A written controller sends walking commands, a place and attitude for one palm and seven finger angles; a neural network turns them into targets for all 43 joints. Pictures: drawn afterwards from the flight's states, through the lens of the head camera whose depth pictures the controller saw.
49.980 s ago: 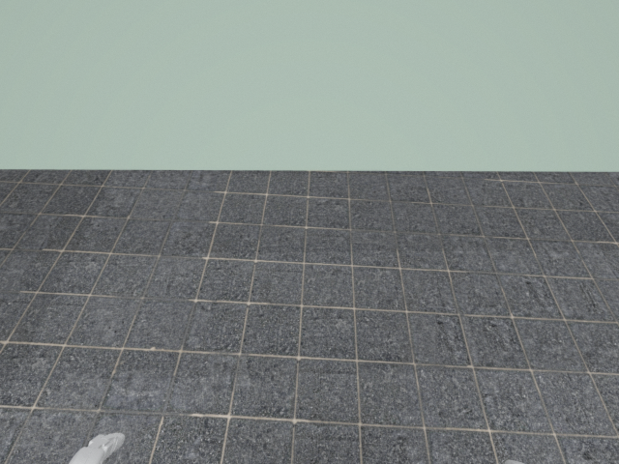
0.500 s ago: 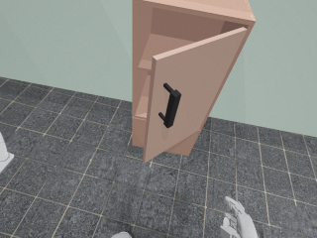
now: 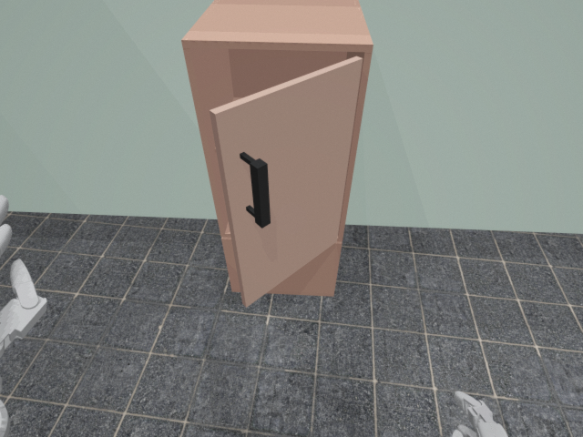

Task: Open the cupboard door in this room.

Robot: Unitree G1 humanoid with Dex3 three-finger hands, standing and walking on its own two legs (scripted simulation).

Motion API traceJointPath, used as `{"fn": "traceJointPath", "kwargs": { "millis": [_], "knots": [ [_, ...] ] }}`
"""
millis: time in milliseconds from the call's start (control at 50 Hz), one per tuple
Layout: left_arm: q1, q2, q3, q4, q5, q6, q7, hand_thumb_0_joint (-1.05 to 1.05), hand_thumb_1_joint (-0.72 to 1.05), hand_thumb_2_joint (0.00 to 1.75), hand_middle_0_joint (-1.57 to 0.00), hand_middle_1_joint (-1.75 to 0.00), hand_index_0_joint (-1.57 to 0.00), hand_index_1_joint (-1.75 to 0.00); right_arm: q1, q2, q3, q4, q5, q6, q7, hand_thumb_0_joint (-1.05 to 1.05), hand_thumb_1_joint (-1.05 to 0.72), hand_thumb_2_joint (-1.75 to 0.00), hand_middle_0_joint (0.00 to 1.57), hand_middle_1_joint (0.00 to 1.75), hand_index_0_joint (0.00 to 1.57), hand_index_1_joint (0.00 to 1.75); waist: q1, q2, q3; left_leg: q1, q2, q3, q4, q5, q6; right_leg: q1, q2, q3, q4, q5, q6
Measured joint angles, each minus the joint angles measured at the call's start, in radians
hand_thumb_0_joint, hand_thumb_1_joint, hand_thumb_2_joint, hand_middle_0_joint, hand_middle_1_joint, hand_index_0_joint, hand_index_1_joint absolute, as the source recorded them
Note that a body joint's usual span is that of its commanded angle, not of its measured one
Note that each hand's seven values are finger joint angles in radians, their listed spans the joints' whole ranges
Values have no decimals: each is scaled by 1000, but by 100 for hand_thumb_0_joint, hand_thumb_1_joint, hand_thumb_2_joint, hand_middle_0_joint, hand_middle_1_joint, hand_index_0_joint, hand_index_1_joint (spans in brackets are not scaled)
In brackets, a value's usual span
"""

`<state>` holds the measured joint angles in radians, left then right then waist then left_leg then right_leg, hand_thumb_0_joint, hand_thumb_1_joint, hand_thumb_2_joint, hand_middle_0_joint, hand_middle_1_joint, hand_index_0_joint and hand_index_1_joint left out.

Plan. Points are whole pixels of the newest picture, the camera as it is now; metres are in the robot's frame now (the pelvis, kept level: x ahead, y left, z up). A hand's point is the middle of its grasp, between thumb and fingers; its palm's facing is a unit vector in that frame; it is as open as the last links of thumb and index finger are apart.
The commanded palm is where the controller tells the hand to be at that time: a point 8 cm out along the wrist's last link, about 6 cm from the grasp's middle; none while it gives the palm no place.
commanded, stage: stop stepping back and stand still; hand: left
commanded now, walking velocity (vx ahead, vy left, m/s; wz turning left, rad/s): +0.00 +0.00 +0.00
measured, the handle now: (254, 190) +0.56 +0.09 +0.03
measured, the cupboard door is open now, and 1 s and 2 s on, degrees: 45 45 45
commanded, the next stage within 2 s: let the arm hang, fingers relaxed in 1.04 s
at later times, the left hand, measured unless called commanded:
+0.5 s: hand (25, 368) +0.15 +0.25 +0.16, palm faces +0.42 -0.81 -0.41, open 7.4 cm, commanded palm +0.09 +0.29 +0.19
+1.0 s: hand out of the picture +0.13 +0.29 +0.17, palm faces +0.43 -0.79 -0.44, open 7.4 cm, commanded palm +0.07 +0.33 +0.19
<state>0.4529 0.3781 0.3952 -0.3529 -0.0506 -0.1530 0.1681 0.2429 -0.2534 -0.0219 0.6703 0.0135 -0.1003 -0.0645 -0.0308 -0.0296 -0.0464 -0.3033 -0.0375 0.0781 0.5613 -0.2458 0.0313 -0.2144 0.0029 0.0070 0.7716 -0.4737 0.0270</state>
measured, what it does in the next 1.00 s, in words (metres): steps on the spot: left foot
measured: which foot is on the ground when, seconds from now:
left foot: down 0.00-0.10, up 0.12-0.34, down 0.36-1.00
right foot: down 0.00-1.00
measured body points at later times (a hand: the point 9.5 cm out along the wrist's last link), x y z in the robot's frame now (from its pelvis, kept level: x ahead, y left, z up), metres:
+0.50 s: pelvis -0.05 -0.01 +0.01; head -0.04 +0.00 +0.46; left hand +0.12 +0.29 +0.18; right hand +0.12 -0.25 -0.06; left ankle -0.02 +0.11 -0.73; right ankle -0.04 -0.08 -0.73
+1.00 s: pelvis -0.07 +0.03 +0.02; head -0.06 +0.04 +0.47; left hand +0.10 +0.33 +0.20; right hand +0.09 -0.20 -0.07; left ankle -0.02 +0.11 -0.73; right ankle -0.04 -0.08 -0.73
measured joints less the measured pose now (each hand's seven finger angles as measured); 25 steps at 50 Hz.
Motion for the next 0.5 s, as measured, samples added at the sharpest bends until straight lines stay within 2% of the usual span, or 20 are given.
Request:
{"fn": "traceJointPath", "kwargs": {
  "millis": [40, 100, 120, 160, 200, 260, 340, 360, 420, 500],
  "knots": [
    [18, 11, -9, -35, 5, 12, -7, 2, 89, 90, -21, -30, -20, -30, -11, 23, 14, -23, -4, -16, 3, 1, -90, -90, 20, 30, 20, 30, -18, -19, 18, 2, 1, 3, -4, 16, -9, -12, -6, -5, -80, 17, -3],
    [76, 29, -22, -104, 16, -11, -23, 2, 89, 90, -21, -30, -21, -30, -2, 43, 27, -53, -5, -19, 5, 1, -90, -90, 20, 30, 20, 30, -46, 12, 35, -21, 38, -39, 26, 3, -23, 5, 36, -50, -144, 83, -83],
    [104, 37, -20, -130, 17, -24, -26, 2, 89, 90, -21, -30, -21, -30, 8, 49, 26, -57, -5, -14, 8, 1, -90, -90, 20, 30, 20, 30, -43, 19, 28, -40, 41, -55, 61, -36, -25, 7, 46, -57, -168, 102, -102],
    [157, 46, -2, -166, 17, -58, -26, 2, 89, 90, -22, -30, -21, -30, 22, 56, 23, -46, -5, -2, 13, 1, -90, -90, 20, 30, 20, 30, -17, 19, 10, -89, 31, -79, 206, -89, -35, 10, 57, -46, -221, 138, -117],
    [189, 52, 27, -160, 17, -91, -20, 2, 89, 90, -22, -30, -21, -30, 33, 56, 23, -27, -7, 4, 11, 1, -90, -90, 20, 30, 20, 30, 9, 14, -7, -111, 25, -82, 300, -90, -41, 20, 59, -27, -277, 176, -118],
    [158, 50, 51, -89, 20, -107, -6, 1, 88, 90, -22, -30, -21, -30, 44, 45, 22, -11, -5, 2, -3, 1, -90, -90, 20, 30, 20, 30, 27, 22, -6, -77, 39, -67, 235, -72, -37, 38, 54, -26, -328, 210, -117],
    [60, -2, 17, 7, 15, -74, 5, 1, 89, 90, -21, -30, -21, -30, 32, 10, 14, 9, -4, -13, -13, 1, -90, -90, 20, 30, 20, 30, 36, 69, 19, 28, 65, -67, 3, 13, -10, 42, 67, -58, -328, 212, -106],
    [47, -18, 2, 13, 14, -62, 5, 1, 89, 90, -21, -30, -21, -30, 25, 2, 10, 12, -4, -16, -14, 1, -90, -90, 20, 30, 20, 30, 36, 83, 24, 54, 75, -73, -46, 22, -15, 39, 76, -67, -321, 209, -103],
    [34, -48, -37, 3, 16, -32, -2, 1, 89, 90, -21, -30, -20, -30, -9, 13, 7, 21, -2, -8, -10, 1, -90, -90, 20, 30, 20, 30, 48, 55, 52, 80, 66, -63, -83, 9, -43, 45, 64, -59, -321, 215, -91],
    [72, -28, -50, -84, 22, -20, -12, 2, 89, 90, -21, -30, -21, -30, -38, 32, 19, -28, -7, -19, -9, 1, -90, -90, 20, 30, 20, 30, 42, 24, 73, 85, 65, -47, -100, 36, -36, 47, 63, -44, -341, 242, -88]
  ]
}}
